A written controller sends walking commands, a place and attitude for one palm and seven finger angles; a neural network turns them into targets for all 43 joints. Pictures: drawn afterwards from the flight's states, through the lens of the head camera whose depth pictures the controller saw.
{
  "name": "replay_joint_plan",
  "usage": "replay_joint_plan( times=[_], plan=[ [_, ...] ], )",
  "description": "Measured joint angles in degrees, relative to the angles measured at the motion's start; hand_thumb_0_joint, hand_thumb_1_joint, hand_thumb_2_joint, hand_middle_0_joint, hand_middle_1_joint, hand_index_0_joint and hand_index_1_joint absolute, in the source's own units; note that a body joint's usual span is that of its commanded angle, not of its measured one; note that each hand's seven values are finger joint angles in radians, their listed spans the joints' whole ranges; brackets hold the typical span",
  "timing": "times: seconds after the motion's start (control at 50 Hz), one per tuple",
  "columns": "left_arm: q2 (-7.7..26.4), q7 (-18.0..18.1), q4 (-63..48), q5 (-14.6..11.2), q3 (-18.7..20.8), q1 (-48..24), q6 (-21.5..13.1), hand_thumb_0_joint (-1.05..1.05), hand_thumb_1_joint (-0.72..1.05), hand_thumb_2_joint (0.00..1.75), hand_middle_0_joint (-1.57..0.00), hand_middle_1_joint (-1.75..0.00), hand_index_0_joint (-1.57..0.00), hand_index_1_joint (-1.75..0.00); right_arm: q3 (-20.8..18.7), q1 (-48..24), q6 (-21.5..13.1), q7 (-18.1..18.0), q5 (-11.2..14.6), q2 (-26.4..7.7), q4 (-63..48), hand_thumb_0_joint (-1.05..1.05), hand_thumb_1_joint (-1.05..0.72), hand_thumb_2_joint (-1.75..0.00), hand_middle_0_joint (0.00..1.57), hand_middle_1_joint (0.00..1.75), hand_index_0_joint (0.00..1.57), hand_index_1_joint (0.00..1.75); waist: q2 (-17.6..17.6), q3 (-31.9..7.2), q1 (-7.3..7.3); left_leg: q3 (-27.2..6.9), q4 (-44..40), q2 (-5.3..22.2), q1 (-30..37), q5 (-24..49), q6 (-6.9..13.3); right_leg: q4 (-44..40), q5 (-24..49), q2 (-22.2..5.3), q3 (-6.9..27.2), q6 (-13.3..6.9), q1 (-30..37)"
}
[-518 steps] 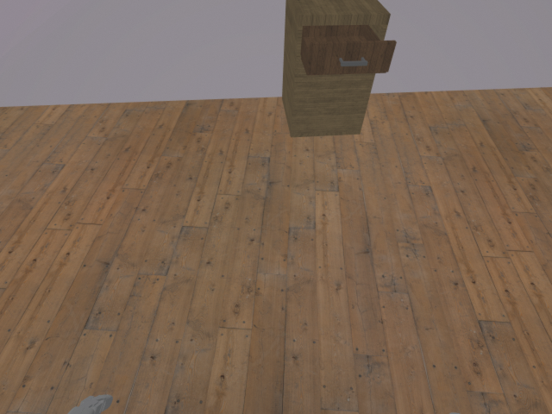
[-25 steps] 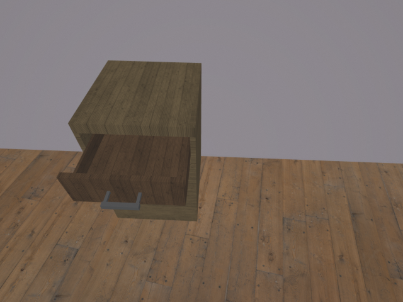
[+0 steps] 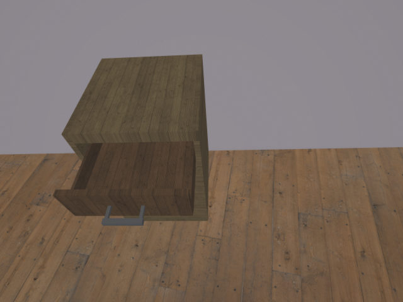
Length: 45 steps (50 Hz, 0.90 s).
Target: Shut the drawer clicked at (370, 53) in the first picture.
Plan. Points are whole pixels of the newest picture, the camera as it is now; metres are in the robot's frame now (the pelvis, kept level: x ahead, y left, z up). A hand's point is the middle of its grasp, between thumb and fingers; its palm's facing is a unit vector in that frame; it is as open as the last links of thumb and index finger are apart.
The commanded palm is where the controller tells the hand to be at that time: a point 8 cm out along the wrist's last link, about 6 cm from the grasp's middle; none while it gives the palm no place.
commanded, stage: come to a stop and stand still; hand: left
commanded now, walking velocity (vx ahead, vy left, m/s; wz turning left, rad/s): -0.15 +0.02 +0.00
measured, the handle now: (124, 215) +0.36 +0.27 -0.19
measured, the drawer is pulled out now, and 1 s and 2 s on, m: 0.19 0.19 0.19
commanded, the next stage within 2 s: look again from close up in 1.88 s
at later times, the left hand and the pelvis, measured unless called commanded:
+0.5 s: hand out of the picture -0.01 +0.24 -0.17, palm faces +0.06 -0.97 -0.22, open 7.4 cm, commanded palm none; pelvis -0.02 +0.06 +0.00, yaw +1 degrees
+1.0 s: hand out of the picture -0.06 +0.25 -0.16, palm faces +0.07 -0.98 -0.19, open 7.4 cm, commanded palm none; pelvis -0.03 +0.08 +0.01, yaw +2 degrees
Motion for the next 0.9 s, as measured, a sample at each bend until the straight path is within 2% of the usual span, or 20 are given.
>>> replay_joint_plan(
  times=[0.04,0.08,0.12,0.14,0.2,0.24,0.32,0.34,0.38,0.44,0.6,0.72,0.9],
  plan=[
    [-0.7,0.4,-0.31,0.07,-0.28,-0.48,-1.24,0.01,0.92,0.89,-0.2,-0.3,-0.2,-0.3,-0.61,-0.84,0.51,-0.02,0.66,-0.38,0.38,0.0,-0.91,-0.9,0.2,0.3,0.2,0.3,1.15,0.51,0.41,-1.0,11.45,0.82,-4.65,-3.14,-2.18,-0.3,-1.46,0.44,-0.92,-0.83,1.13],
    [-0.97,0.57,-0.66,-0.02,-0.68,0.14,-1.56,0.01,0.91,0.89,-0.2,-0.3,-0.2,-0.3,-1.21,-2.28,1.51,-0.33,0.74,-0.53,0.04,0.0,-0.91,-0.9,0.2,0.3,0.2,0.3,0.73,0.76,0.51,-2.5,24.25,1.0,-10.18,-7.41,-4.27,-0.85,-2.17,-0.03,-1.32,-1.21,2.42],
    [-0.92,0.93,-0.56,-0.03,-0.65,1.24,-1.05,0.0,0.92,0.89,-0.2,-0.3,-0.2,-0.3,-1.72,-4.34,2.47,-0.15,0.75,-0.55,-0.58,0.0,-0.91,-0.9,0.2,0.3,0.2,0.3,-0.37,0.62,0.49,-3.27,31.23,2.66,-14.68,-7.05,-5.61,-3.01,-1.24,-0.33,-1.26,-1.04,3.74],
    [-0.56,1.23,-0.45,-0.05,-0.28,1.74,-0.68,0.0,0.93,0.89,-0.2,-0.3,-0.2,-0.3,-1.93,-5.37,2.81,0.03,0.75,-0.49,-1.12,0.0,-0.91,-0.9,0.2,0.3,0.2,0.3,-0.95,0.43,0.33,-3.77,32.03,3.81,-16.35,-5.93,-6.15,-4.2,-0.51,-0.39,-1.25,-0.82,4.17],
    [0.75,0.69,0.1,0.32,-0.07,3.11,0.49,0.0,0.95,0.89,-0.2,-0.3,-0.2,-0.3,-2.67,-7.49,3.34,0.22,0.48,-1.19,-2.49,0.01,-0.94,-0.9,0.2,0.3,0.2,0.3,-2.42,-0.03,-0.09,-4.45,27.6,7.0,-18.44,-2.63,-7.36,-6.28,0.93,-0.67,-1.1,-0.6,4.61],
    [1.3,0.18,0.34,0.48,-0.01,3.89,1.03,0.0,0.94,0.89,-0.2,-0.3,-0.2,-0.3,-2.87,-8.23,3.19,0.49,0.48,-1.65,-3.3,0.01,-0.94,-0.9,0.2,0.3,0.2,0.3,-3.21,-0.03,0.2,-4.32,22.99,8.24,-18.01,-1.56,-7.84,-6.43,1.26,-0.89,-0.76,-0.35,4.48],
    [2.17,-0.57,0.85,0.52,0.15,5.69,1.88,0.0,0.93,0.89,-0.2,-0.3,-0.2,-0.3,-2.76,-8.33,2.72,0.72,0.5,-1.98,-4.19,0.01,-0.93,-0.9,0.2,0.3,0.2,0.3,-4.56,-0.37,1.04,-2.72,11.36,8.69,-13.65,3.24,-8.22,-4.68,0.82,-1.35,-0.03,0.66,3.59],
    [2.08,-0.2,1.2,0.3,-0.18,6.2,1.86,0.0,0.92,0.89,-0.2,-0.3,-0.2,-0.3,-2.64,-7.92,2.62,0.8,0.52,-2.38,-4.69,0.0,-0.93,-0.9,0.2,0.3,0.2,0.3,-3.99,-0.65,1.06,-2.28,8.94,8.98,-12.21,4.24,-8.26,-3.99,0.53,-1.02,-0.22,1.08,3.36],
    [1.54,0.24,1.67,-0.1,-0.96,7.11,1.91,0.01,0.92,0.89,-0.2,-0.3,-0.2,-0.3,-2.72,-7.26,2.47,0.76,0.54,-3.52,-5.86,0.0,-0.93,-0.9,0.2,0.3,0.2,0.3,-1.83,-1.18,0.36,-2.09,6.41,9.43,-10.37,5.61,-7.52,-2.32,-0.1,-0.29,-1.05,2.02,2.83],
    [1.86,0.39,1.91,-0.34,-1.02,7.63,2.55,0.01,0.91,0.89,-0.2,-0.3,-0.2,-0.3,-2.24,-6.8,2.75,0.6,0.24,-3.03,-6.46,0.0,-0.92,-0.9,0.2,0.3,0.2,0.3,-2.39,-1.32,0.59,-1.07,8.94,8.35,-10.49,4.34,-5.08,-1.54,-0.07,-1.42,-0.06,3.38,3.3],
    [2.49,-0.56,-0.46,0.09,-1.43,8.43,3.17,0.01,0.91,0.89,-0.2,-0.3,-0.2,-0.3,-1.14,-5.07,3.23,1.07,-0.35,-2.34,-7.86,0.0,-0.94,-0.9,0.2,0.3,0.2,0.3,-1.73,-2.58,0.35,0.05,5.99,5.53,-10.65,6.93,-1.97,-3.64,0.63,-1.46,4.51,1.84,2.69],
    [2.24,-0.77,-0.84,0.18,-1.51,9.62,2.73,0.01,0.91,0.89,-0.2,-0.3,-0.2,-0.3,-0.91,-4.59,3.12,1.34,-0.28,-2.68,-6.81,0.0,-0.93,-0.9,0.2,0.3,0.2,0.3,-1.14,-2.45,0.61,0.02,3.41,3.98,-10.57,8.97,-1.0,-5.58,2.13,-1.21,7.19,2.22,2.65],
    [0.99,-0.72,1.4,0.1,-2.21,12.05,2.15,0.01,0.91,0.89,-0.2,-0.3,-0.2,-0.3,-0.51,-3.86,2.33,1.39,-0.01,-2.33,-4.45,0.0,-0.92,-0.9,0.2,0.3,0.2,0.3,-1.47,-3.23,0.64,-0.14,0.43,3.21,-9.03,10.27,-1.0,-7.95,4.21,-0.58,9.44,3.04,3.93]
  ],
)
